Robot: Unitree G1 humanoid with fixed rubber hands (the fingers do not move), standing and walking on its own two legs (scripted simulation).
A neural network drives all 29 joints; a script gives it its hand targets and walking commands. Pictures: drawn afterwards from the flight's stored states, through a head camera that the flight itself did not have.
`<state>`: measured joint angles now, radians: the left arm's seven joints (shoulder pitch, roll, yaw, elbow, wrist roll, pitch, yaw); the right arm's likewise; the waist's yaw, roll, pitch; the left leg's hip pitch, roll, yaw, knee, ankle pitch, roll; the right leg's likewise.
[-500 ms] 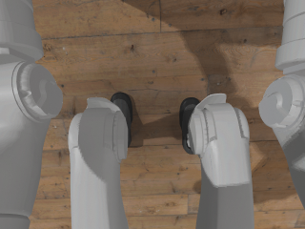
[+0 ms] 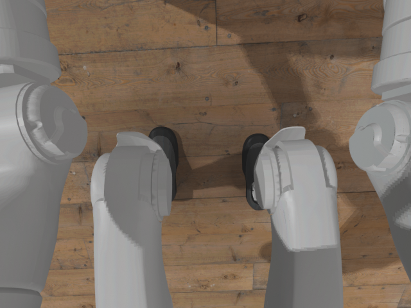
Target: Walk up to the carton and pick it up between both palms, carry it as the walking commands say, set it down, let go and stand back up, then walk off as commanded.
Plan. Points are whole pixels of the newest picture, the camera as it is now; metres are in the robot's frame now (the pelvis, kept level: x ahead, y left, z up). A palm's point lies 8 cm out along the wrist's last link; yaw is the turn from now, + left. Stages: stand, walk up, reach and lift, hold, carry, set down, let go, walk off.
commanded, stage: set down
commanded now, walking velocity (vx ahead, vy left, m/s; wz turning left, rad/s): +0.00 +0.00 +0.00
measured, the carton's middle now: out of the picture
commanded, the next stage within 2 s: let go in 1.98 s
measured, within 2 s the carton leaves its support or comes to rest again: neither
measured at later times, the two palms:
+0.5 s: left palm out of the picture +0.56 +0.22 -0.17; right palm out of the picture +0.55 -0.20 -0.17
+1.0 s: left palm out of the picture +0.58 +0.25 -0.13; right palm out of the picture +0.57 -0.22 -0.14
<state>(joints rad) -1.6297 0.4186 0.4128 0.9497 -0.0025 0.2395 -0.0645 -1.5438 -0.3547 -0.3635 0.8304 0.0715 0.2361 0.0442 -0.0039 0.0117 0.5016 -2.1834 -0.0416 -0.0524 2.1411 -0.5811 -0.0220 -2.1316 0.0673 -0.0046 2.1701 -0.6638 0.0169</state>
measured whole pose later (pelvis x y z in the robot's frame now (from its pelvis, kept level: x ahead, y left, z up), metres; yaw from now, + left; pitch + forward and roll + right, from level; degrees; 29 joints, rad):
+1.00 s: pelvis -0.01 +0.00 -0.01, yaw +0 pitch +32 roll -1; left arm -1.60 0.58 0.19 0.96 -0.17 0.23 0.04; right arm -1.53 -0.49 -0.25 0.89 0.18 0.26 -0.05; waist 0.00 0.00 0.52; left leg -2.17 -0.04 -0.05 2.16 -0.56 -0.03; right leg -2.11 0.07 0.00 2.19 -0.64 0.03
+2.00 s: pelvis -0.01 +0.01 +0.24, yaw +0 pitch +30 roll -2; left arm -1.55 0.62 0.23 0.75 -0.17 0.50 -0.04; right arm -1.50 -0.54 -0.25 0.66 0.18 0.50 0.00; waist 0.00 0.02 0.52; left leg -1.46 -0.02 -0.05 1.27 -0.34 -0.02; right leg -1.41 0.05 0.03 1.27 -0.39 0.02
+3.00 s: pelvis +0.06 +0.02 +0.36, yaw +2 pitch +2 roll -1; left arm 0.05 0.24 0.04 0.48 0.03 0.16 -0.07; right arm 0.12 -0.25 -0.11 0.47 0.07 0.12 0.11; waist 0.00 -0.04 0.07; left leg -0.44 -0.03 -0.05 0.66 -0.26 -0.01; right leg -0.38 0.01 0.04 0.63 -0.29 0.02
